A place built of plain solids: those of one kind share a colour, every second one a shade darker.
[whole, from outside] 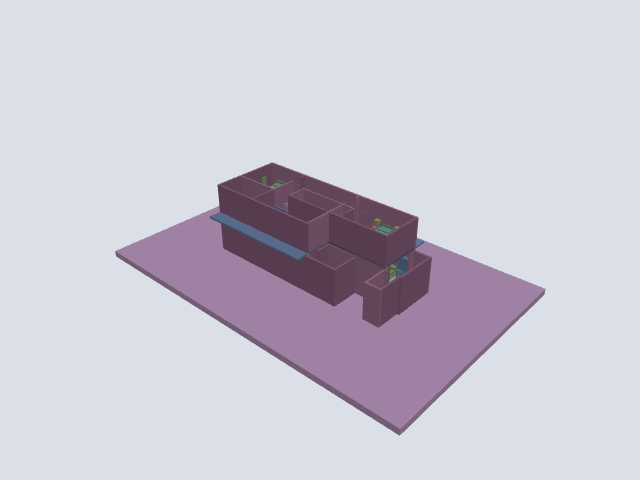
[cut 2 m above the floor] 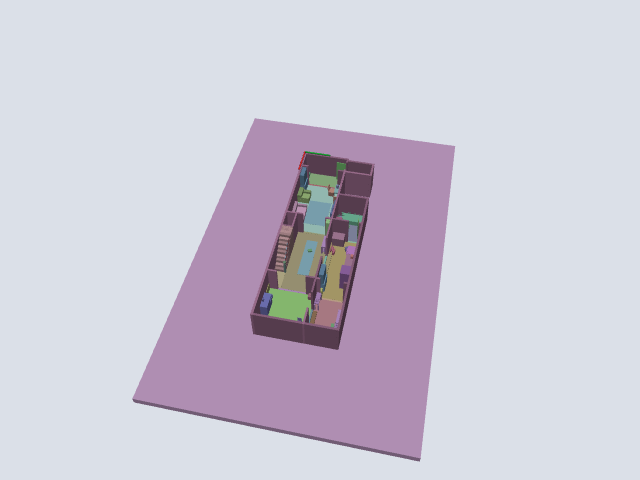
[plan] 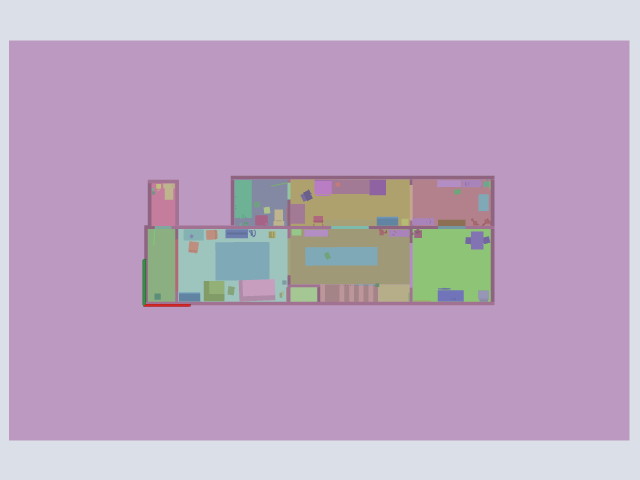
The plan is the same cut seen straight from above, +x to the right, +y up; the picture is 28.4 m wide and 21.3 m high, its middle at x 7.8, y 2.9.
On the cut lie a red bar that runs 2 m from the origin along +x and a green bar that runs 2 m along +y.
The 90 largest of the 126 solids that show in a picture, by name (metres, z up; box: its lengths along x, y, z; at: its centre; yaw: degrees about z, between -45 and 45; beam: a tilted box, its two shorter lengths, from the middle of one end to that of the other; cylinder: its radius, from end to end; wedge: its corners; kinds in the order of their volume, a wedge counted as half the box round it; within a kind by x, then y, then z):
{
 "under_1": {"box": [27.54, 17.75, 0.5], "at": [7.77, 2.88, -0.33]},
 "wall_1": {"box": [0.16, 3.23, 3.18], "at": [0.08, 1.77, 1.29]},
 "wall_2": {"box": [0.47, 0.13, 3.18], "at": [0.23, 3.46, 1.29]},
 "wall_3": {"box": [0.16, 1.87, 3.18], "at": [0.24, 4.49, 1.29]},
 "wall_4": {"box": [1.38, 0.16, 3.18], "at": [0.85, 5.5, 1.29]},
 "wall_5": {"box": [0.16, 3.23, 2.3], "at": [1.43, 1.77, 4.33]},
 "wall_6": {"box": [0.13, 0.47, 3.18], "at": [1.45, 0.4, 1.29]},
 "wall_7": {"box": [0.13, 0.46, 3.18], "at": [1.45, 3.16, 1.29]},
 "wall_8": {"box": [0.16, 1.87, 3.18], "at": [1.46, 4.49, 1.29]},
 "wall_9": {"box": [2.62, 0.031, 3.18], "at": [2.69, 3.54, 1.29]},
 "wall_10": {"box": [5.14, 0.031, 2.3], "at": [3.92, 3.54, 4.33]},
 "wall_11": {"box": [0.16, 2.04, 3.18], "at": [3.92, 4.57, 1.29]},
 "wall_12": {"box": [7.09, 0.13, 3.18], "at": [4.75, 3.46, 1.29]},
 "wall_13": {"box": [0.13, 1.41, 2.3], "at": [5.45, 2.69, 4.33]},
 "wall_14": {"box": [8.98, 0.13, 2.3], "at": [5.84, 3.46, 4.33]},
 "wall_15": {"box": [0.16, 2.04, 2.3], "at": [6.41, 4.57, 4.33]},
 "wall_16": {"box": [0.13, 0.38, 2.3], "at": [6.42, 0.35, 4.33]},
 "wall_17": {"box": [0.13, 0.64, 3.18], "at": [6.42, 0.48, 1.29]},
 "wall_18": {"box": [0.13, 0.41, 3.18], "at": [6.42, 1.14, 1.29]},
 "wall_19": {"box": [0.13, 1.41, 2.3], "at": [6.42, 2.69, 4.33]},
 "wall_20": {"box": [0.13, 1.18, 3.18], "at": [6.42, 4.11, 1.29]},
 "wall_21": {"box": [1.45, 0.13, 3.18], "at": [7.08, 0.86, 1.29]},
 "wall_22": {"box": [0.13, 0.64, 3.18], "at": [7.74, 0.48, 1.29]},
 "wall_23": {"box": [15.54, 0.16, 3.18], "at": [7.77, 0.08, 1.29]},
 "wall_24": {"box": [4.95, 0.13, 2.3], "at": [7.86, 1.92, 4.33]},
 "wall_25": {"box": [14.19, 0.16, 2.3], "at": [8.45, 0.08, 4.33]},
 "wall_26": {"box": [11.7, 0.16, 3.18], "at": [9.69, 5.67, 1.29]},
 "wall_27": {"box": [0.13, 1.41, 2.3], "at": [10.27, 2.69, 4.33]},
 "wall_28": {"box": [9.21, 0.16, 2.3], "at": [10.94, 5.67, 4.33]},
 "wall_29": {"box": [3.08, 0.13, 3.18], "at": [11.5, 3.46, 1.29]},
 "wall_30": {"box": [0.13, 0.39, 2.3], "at": [11.85, 0.35, 4.33]},
 "wall_31": {"box": [0.13, 0.62, 3.18], "at": [11.85, 0.47, 1.29]},
 "wall_32": {"box": [0.13, 1.98, 2.3], "at": [11.85, 2.4, 4.33]},
 "wall_33": {"box": [0.13, 0.62, 3.18], "at": [11.85, 3.08, 1.29]},
 "wall_34": {"box": [0.13, 0.25, 3.18], "at": [11.85, 3.65, 1.29]},
 "wall_35": {"box": [0.13, 2.07, 2.3], "at": [11.85, 4.55, 4.33]},
 "wall_36": {"box": [0.13, 0.25, 3.18], "at": [11.85, 5.46, 1.29]},
 "wall_37": {"box": [3.76, 0.13, 2.3], "at": [13.66, 3.46, 4.33]},
 "wall_38": {"box": [1.28, 0.13, 3.18], "at": [14.9, 3.46, 1.29]},
 "wall_39": {"box": [0.16, 3.23, 5.78], "at": [15.46, 1.77, 2.59]},
 "wall_40": {"box": [0.16, 2.07, 5.78], "at": [15.46, 4.55, 2.59]},
 "stair_1": {"box": [0.21, 0.77, 2.99], "at": [7.91, 0.54, 1.46]},
 "stair_2": {"box": [0.64, 0.77, 2.54], "at": [8.13, 0.54, 1.24]},
 "stair_3": {"box": [0.86, 0.77, 2.32], "at": [8.24, 0.54, 1.13]},
 "stair_4": {"box": [1.07, 0.77, 2.09], "at": [8.34, 0.54, 1.01]},
 "stair_5": {"box": [1.29, 0.77, 1.87], "at": [8.45, 0.54, 0.9]},
 "stair_6": {"box": [1.5, 0.77, 1.64], "at": [8.56, 0.54, 0.79]},
 "stair_7": {"box": [1.72, 0.77, 1.42], "at": [8.66, 0.54, 0.68]},
 "stair_8": {"box": [1.93, 0.77, 1.2], "at": [8.77, 0.54, 0.57]},
 "stair_9": {"box": [2.14, 0.77, 0.97], "at": [8.88, 0.54, 0.46]},
 "stair_10": {"box": [2.36, 0.77, 0.75], "at": [8.99, 0.54, 0.34]},
 "stair_11": {"box": [2.57, 0.77, 0.52], "at": [9.09, 0.54, 0.23]},
 "floor_living_1": {"box": [4.85, 3.23, 0.77], "at": [3.94, 1.77, -0.12]},
 "floor_middle_1": {"box": [5.29, 2.46, 0.77], "at": [9.13, 2.16, -0.12]},
 "floor_middle_2": {"box": [1.4, 0.77, 0.77], "at": [11.08, 0.55, -0.12]},
 "floor_bedroom_1": {"box": [3.47, 3.23, 0.77], "at": [13.64, 1.77, -0.12]},
 "floor_kitchen_1": {"box": [5.29, 2.07, 0.5], "at": [9.13, 4.55, -0.25]},
 "upper_floor_next_1": {"box": [14.19, 1.0, 0.16], "at": [8.45, -0.5, 3.1]},
 "upper_floor_next_2": {"box": [9.21, 1.0, 0.16], "at": [10.94, 6.25, 3.1]},
 "floor_entry_1": {"box": [3.47, 2.07, 0.5], "at": [13.64, 4.55, -0.25]},
 "floor_engawa_1": {"box": [1.22, 3.23, 0.77], "at": [0.77, 1.77, -0.12]},
 "floor_bath_1": {"box": [2.36, 2.07, 0.5], "at": [5.18, 4.55, -0.25]},
 "floor_wc_1": {"box": [1.06, 1.9, 0.77], "at": [0.85, 4.47, -0.12]},
 "china_cabinet_1": {"box": [0.95, 0.33, 1.07], "at": [2.01, 0.34, 1.63]},
 "china_cabinet_2": {"box": [0.95, 0.4, 0.83], "at": [2.01, 0.37, 0.68]},
 "china_cabinet_3": {"box": [0.95, 0.33, 1.07], "at": [10.79, 3.69, 1.36]},
 "china_cabinet_4": {"box": [0.95, 0.4, 0.83], "at": [10.79, 3.73, 0.41]},
 "fridge_1": {"box": [0.75, 0.7, 1.72], "at": [10.36, 5.23, 0.86]},
 "sofa_1": {"box": [1.6, 0.93, 0.34], "at": [5.01, 0.67, 0.55], "yaw": 2.1},
 "sofa_2": {"box": [1.6, 0.23, 0.39], "at": [5.02, 0.31, 0.91], "yaw": 2.1},
 "floor_press_1": {"box": [1.19, 0.64, 0.77], "at": [7.08, 0.48, -0.12]},
 "chest_drawers_1": {"box": [1.15, 0.5, 0.99], "at": [13.61, 0.42, 0.76]},
 "rug_1": {"box": [2.4, 1.7, 0.08], "at": [4.36, 1.96, 0.24], "yaw": 0.4},
 "rug_2": {"box": [3.2, 0.82, 0.08], "at": [8.75, 2.17, 0.24], "yaw": 0.1},
 "bathtub_1": {"box": [0.76, 1.7, 0.41], "at": [4.39, 4.72, 0.21]},
 "range_cooker_1": {"box": [0.76, 0.65, 0.94], "at": [7.94, 5.25, 0.47]},
 "counter_run_1": {"box": [0.61, 0.88, 0.78], "at": [6.8, 4.06, 0.49]},
 "armchair_club_1": {"box": [0.92, 0.33, 0.38], "at": [3.1, 0.34, 0.88]},
 "armchair_club_2": {"box": [0.92, 0.9, 0.35], "at": [3.1, 0.64, 0.51]},
 "wall_band_1": {"box": [6.95, 0.13, 0.31], "at": [4.83, 3.46, 3.03]},
 "billy_1": {"box": [0.42, 0.28, 2.02], "at": [6.76, 3.24, 1.28]},
 "floor_gap_back_veranda_1": {"box": [0.13, 2.3, 0.77], "at": [1.45, 1.78, -0.12]},
 "floor_gap_front_middle_1": {"box": [0.13, 1.99, 0.77], "at": [11.85, 1.77, -0.12]},
 "tv_board_1": {"box": [1.0, 0.4, 0.48], "at": [4.11, 3.18, 0.51]},
 "floor_gap_step_middle_1": {"box": [1.66, 0.13, 0.77], "at": [9.13, 3.46, -0.12]},
 "floor_gap_middle_back_1": {"box": [0.13, 1.64, 0.77], "at": [6.42, 2.16, -0.12]},
 "floor_gap_step_front_1": {"box": [1.22, 0.13, 0.77], "at": [13.65, 3.46, -0.12]},
 "step_middle_tread_1": {"box": [2.26, 0.29, 0.18], "at": [9.13, 3.66, 0.04]},
 "child_bed_1": {"box": [0.96, 0.55, 0.2], "at": [3.71, 0.47, 3.76]},
 "floor_gap_naka_1": {"box": [0.13, 1.57, 0.5], "at": [11.85, 4.55, -0.25]}
}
